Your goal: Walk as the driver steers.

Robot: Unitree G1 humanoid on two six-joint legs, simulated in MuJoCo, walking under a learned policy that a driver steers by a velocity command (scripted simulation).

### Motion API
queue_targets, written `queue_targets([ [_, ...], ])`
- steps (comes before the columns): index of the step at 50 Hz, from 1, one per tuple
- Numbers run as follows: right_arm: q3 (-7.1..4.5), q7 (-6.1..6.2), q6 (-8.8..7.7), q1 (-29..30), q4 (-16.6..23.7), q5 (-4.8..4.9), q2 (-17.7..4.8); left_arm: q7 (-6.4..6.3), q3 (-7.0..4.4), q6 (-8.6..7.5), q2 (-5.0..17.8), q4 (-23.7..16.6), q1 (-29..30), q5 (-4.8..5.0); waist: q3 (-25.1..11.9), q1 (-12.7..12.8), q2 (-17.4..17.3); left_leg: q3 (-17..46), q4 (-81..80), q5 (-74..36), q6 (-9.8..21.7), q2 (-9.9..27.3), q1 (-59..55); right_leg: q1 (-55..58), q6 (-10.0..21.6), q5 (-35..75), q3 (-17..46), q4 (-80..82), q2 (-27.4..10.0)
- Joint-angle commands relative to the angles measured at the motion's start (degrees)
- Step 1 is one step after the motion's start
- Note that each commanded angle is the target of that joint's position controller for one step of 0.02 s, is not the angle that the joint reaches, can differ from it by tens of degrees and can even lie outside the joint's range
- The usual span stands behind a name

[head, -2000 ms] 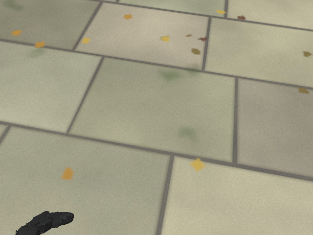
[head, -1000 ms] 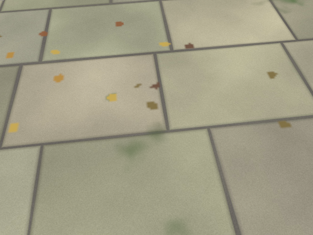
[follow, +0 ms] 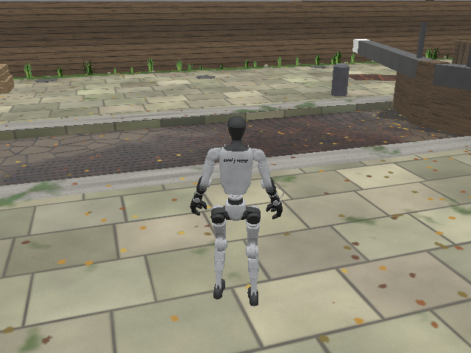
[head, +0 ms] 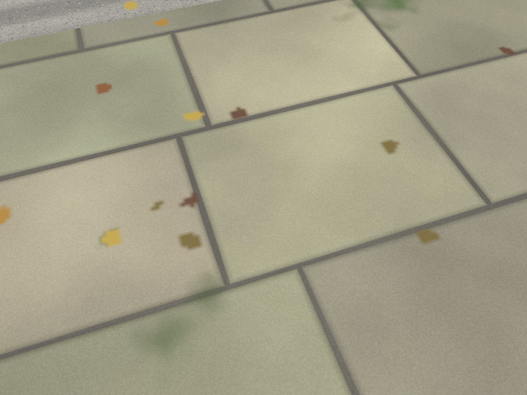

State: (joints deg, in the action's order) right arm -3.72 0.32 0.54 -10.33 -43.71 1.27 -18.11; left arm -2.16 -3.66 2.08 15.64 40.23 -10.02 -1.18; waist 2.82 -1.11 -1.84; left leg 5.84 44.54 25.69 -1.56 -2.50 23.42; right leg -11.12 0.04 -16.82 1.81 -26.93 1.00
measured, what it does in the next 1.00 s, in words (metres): steps on the spot, turning left: left foot, then right foot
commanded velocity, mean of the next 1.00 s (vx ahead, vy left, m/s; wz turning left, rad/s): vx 0.00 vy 0.00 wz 0.47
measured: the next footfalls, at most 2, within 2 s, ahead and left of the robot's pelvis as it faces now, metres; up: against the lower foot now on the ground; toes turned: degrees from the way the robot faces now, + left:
left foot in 0.24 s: +0.03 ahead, +0.14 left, +0.00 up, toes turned +10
right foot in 0.74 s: +0.10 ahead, -0.06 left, +0.00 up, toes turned +32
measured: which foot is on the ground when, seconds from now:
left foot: up 0.00-0.22, down 0.24-0.74, up 0.76-1.00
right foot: down 0.00-0.24, up 0.26-0.72, down 0.74-1.00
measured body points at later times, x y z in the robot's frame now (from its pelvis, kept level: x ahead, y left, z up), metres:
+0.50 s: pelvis -0.01 +0.05 +0.01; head +0.03 +0.09 +0.45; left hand +0.06 +0.37 -0.11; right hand +0.21 -0.18 -0.07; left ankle -0.01 +0.13 -0.74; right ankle +0.04 -0.11 -0.67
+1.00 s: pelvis +0.01 +0.02 +0.00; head +0.04 +0.03 +0.45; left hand -0.01 +0.32 -0.10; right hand +0.27 -0.15 -0.10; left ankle -0.09 +0.14 -0.70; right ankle +0.07 -0.08 -0.74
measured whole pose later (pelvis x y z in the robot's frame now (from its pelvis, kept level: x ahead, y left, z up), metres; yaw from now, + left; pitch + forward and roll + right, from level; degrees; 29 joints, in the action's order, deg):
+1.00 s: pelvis +0.01 +0.02 +0.00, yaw +30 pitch +0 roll +1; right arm -4.1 1.4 3.2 -10.6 -39.0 0.7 -18.7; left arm -0.8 -2.2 0.0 14.5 42.8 -9.7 -0.1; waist 3.8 0.9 -1.7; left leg 5.9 45.8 25.8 -5.6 -1.2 19.0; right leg -12.2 0.2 -13.5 2.1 -25.9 -0.1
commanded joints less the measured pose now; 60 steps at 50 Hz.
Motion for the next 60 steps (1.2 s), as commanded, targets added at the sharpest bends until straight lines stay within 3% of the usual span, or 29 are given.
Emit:
queue_targets([
  [1,-2.74,0.42,0.54,0.1,3.9,0.0,-6.8,-0.69,-2.13,-1.99,8.2,-3.8,2.8,0.81,-3.3,0.4,9.3,-0.2,17.0,6.4,-2.2,2.7,10.6,7.4,13.4,34.4,12.8,6.8,-19.9],
  [5,-1.2,-0.64,1.31,3.2,6.4,0.2,-3.4,-0.68,-2.87,-1.35,9.8,-2.2,2.4,1.24,-3.9,2.3,11.1,-5.5,6.8,-0.8,-3.6,3.9,6.6,8.5,11.4,35.8,4.3,5.8,-15.9],
  [8,-1.43,-1.92,1.51,3.7,8.1,0.46,-4.8,-0.46,-3.49,-0.7,11.7,-1.5,1.5,1.68,-5.6,3.0,12.4,-8.3,-2.7,-3.5,-2.2,3.3,0.0,8.2,10.9,34.9,2.7,4.3,-17.1],
  [11,-2.65,-1.83,2.03,-2.0,7.0,-0.2,-6.5,0.05,-3.23,-1.45,11.2,-0.4,1.6,3.12,-6.4,-0.2,9.4,-10.1,-17.7,-16.3,1.7,0.6,-12.0,2.8,6.3,26.3,-1.1,-3.7,-15.3],
  [12,-3.87,-0.97,2.08,-4.3,7.2,-0.18,-10.1,0.56,-2.74,-2.07,9.3,0.7,-2.0,1.89,-8.1,-0.3,0.8,-2.1,-21.2,-32.2,4.6,4.7,-21.5,-5.0,1.5,14.7,-5.8,-13.9,-11.6],
  [13,-5.02,-0.03,1.88,-5.0,9.0,-0.8,-17.3,0.87,-1.04,-2.31,4.9,-2.1,-0.9,-1.75,-8.9,1.0,-16.9,21.3,-20.7,-57.8,15.1,21.8,-29.3,-22.1,-4.7,-22.0,-7.8,-31.6,-2.9],
  [14,-4.11,-0.95,0.49,-7.4,9.2,-2.75,-14.8,0.41,-1.71,-2.44,7.4,-3.3,4.2,-0.16,-13.9,-3.8,-10.4,26.9,-23.4,-52.6,23.6,25.7,-25.6,-23.9,-4.6,-25.8,1.7,-41.0,-0.6],
  [15,-3.62,-1.29,-0.64,-4.7,9.1,-2.65,-13.3,0.14,-2.31,-2.09,9.2,-3.3,5.3,1.46,-9.7,-2.5,-6.0,21.8,-24.4,-46.0,21.8,22.7,-22.9,-25.2,-3.9,-21.6,2.9,-43.9,-2.0],
  [17,-2.83,-0.54,-1.0,0.6,9.3,-0.67,-10.1,-0.73,-2.89,-1.52,9.9,-1.7,4.3,1.15,-5.9,-0.2,-2.6,15.7,-24.9,-34.5,15.8,16.9,-19.2,-25.3,-3.4,-12.5,3.6,-40.1,-3.8],
  [20,-2.23,0.54,-0.34,2.3,10.1,-0.85,-9.3,-0.55,-2.87,-1.57,8.7,-1.3,2.1,1.04,-6.9,1.5,-4.6,13.0,-25.9,-33.1,14.8,13.4,-15.5,-20.1,-4.5,-5.5,3.0,-37.0,-1.9],
  [28,-2.89,1.29,0.67,1.6,10.6,-0.83,-10.5,0.19,-2.18,-2.46,7.2,-2.3,4.7,1.33,-5.5,-0.2,-6.4,19.2,-26.0,-18.3,14.8,11.4,-13.0,-15.4,-5.5,-3.6,4.4,-18.0,0.4],
  [32,-3.06,0.84,1.31,2.4,11.0,-0.56,-10.7,1.06,-2.34,-3.61,7.7,-2.5,4.2,1.81,-6.1,-0.3,-7.1,24.0,-24.1,-21.8,14.3,10.9,-13.1,-11.1,-4.4,-4.6,4.5,-11.2,1.6],
  [35,-2.93,0.96,1.9,4.3,11.5,0.31,-10.2,1.75,-2.61,-4.41,7.6,-1.7,0.8,1.96,-7.1,1.9,-6.9,25.5,-20.8,-25.3,12.0,8.8,-13.0,-4.1,-2.8,1.8,3.6,1.3,1.8],
  [36,-2.55,1.19,2.03,4.2,11.6,0.52,-9.1,1.76,-2.88,-4.54,8.3,-1.0,-1.1,1.62,-7.8,2.8,-5.8,23.7,-18.5,-22.7,9.8,7.0,-11.1,0.9,-1.7,8.6,3.8,7.1,-0.5],
  [37,-1.7,1.19,1.96,1.1,11.3,-0.14,-6.2,1.52,-3.36,-4.33,11.5,-1.5,-1.5,0.63,-9.7,1.1,2.1,17.9,-10.1,-10.4,6.3,2.9,-6.1,7.0,1.9,13.0,12.4,9.3,-10.3],
  [38,-1.75,1.33,1.58,-0.1,12.2,0.04,-6.0,1.51,-3.8,-3.76,15.3,-1.7,0.8,-0.97,-5.6,-1.4,15.8,6.4,-0.6,7.5,2.9,-7.0,4.7,6.1,11.0,22.0,25.0,11.1,-19.1],
  [39,-3.08,1.53,1.1,-1.1,11.3,-1.19,-10.6,1.53,-3.14,-4.0,12.3,-2.7,1.6,-1.23,-5.7,-0.2,14.0,5.5,13.2,12.0,0.0,-3.9,5.3,2.4,16.8,22.4,28.5,11.1,-23.8],
  [40,-3.91,1.4,1.15,-1.8,10.1,-0.8,-12.2,1.29,-2.17,-4.08,9.7,-3.3,3.9,-0.45,-4.8,-0.9,10.5,5.9,18.7,8.5,-1.0,-2.9,5.2,1.1,15.8,20.9,23.7,10.3,-21.2],
  [41,-3.85,1.52,1.58,-2.5,8.7,-0.75,-10.9,1.13,-1.75,-3.98,8.5,-3.4,5.7,0.41,-3.7,-1.4,8.6,5.5,20.6,5.3,-2.1,-2.6,5.4,1.0,13.1,18.2,18.6,9.5,-17.2],
  [43,-2.92,1.61,2.19,-2.1,8.1,-0.71,-7.5,0.91,-1.05,-3.81,7.5,-2.7,5.1,1.47,-2.9,-0.3,8.6,5.3,21.5,1.6,-3.6,-2.7,6.9,2.9,11.8,21.1,14.5,8.3,-14.3],
  [45,-2.01,1.46,2.05,-0.2,8.9,-0.37,-5.3,0.88,-0.79,-3.46,7.3,-1.8,3.2,1.05,-3.7,0.9,9.8,2.9,15.3,0.4,-4.3,-1.8,5.1,5.0,12.1,24.5,11.3,7.8,-12.7],
  [48,-0.56,1.14,1.78,2.0,9.6,-0.81,-2.7,1.04,-0.91,-2.77,8.4,-1.2,2.9,1.0,-5.4,2.3,12.2,-1.6,0.3,1.2,-4.5,1.6,-2.1,5.9,11.9,26.2,9.4,6.6,-12.2],
  [51,-0.83,0.9,1.58,0.2,8.2,-0.38,-3.8,1.36,-1.1,-1.99,10.1,-0.2,1.3,1.66,-5.6,2.3,12.5,-4.8,-14.2,-6.3,-3.5,1.1,-9.2,4.9,11.7,28.1,10.2,4.8,-12.5],
  [53,-0.91,0.91,1.44,-1.9,6.9,-1.06,-4.9,1.57,-0.36,-2.53,8.6,1.2,-1.1,2.22,-5.4,1.2,9.7,-3.2,-27.6,-20.3,-0.7,2.0,-18.5,0.7,7.7,25.0,9.3,4.0,-11.1],
  [54,-1.29,1.45,1.52,-2.6,7.4,-1.47,-7.9,1.96,0.28,-3.47,7.3,1.4,-2.4,0.86,-7.8,2.2,4.1,2.8,-25.3,-32.5,1.3,7.7,-25.0,-3.1,3.8,19.0,6.9,1.6,-9.1],
  [55,-1.52,1.53,1.69,-0.6,7.0,-2.13,-9.8,2.29,1.01,-4.3,4.6,1.3,-4.0,-0.13,-8.3,5.3,-5.8,5.5,-21.2,-33.4,5.5,10.9,-21.5,-3.1,0.0,6.9,1.5,2.0,-4.0],
  [56,-0.57,0.84,1.36,1.0,7.5,-2.2,-5.5,2.15,1.11,-4.32,5.6,1.6,-0.9,-0.62,-7.8,3.0,-4.3,5.6,-21.8,-25.9,7.4,10.5,-17.0,0.7,-2.4,5.1,0.7,2.5,-3.9],
  [57,-0.02,0.46,0.95,1.2,7.2,-2.54,-3.8,2.11,0.82,-4.22,6.6,1.8,1.1,-0.33,-6.0,2.1,-2.9,4.7,-22.3,-21.0,6.5,8.8,-15.8,0.5,-3.1,6.7,0.5,2.1,-3.4],
  [60,0.13,0.51,-0.19,-0.8,5.5,-2.32,-4.4,1.29,0.86,-3.32,6.3,2.9,0.6,0.35,-4.2,1.7,-4.3,4.3,-23.4,-15.8,5.0,7.2,-13.9,0.2,-2.9,6.4,-0.5,0.7,-2.8],
])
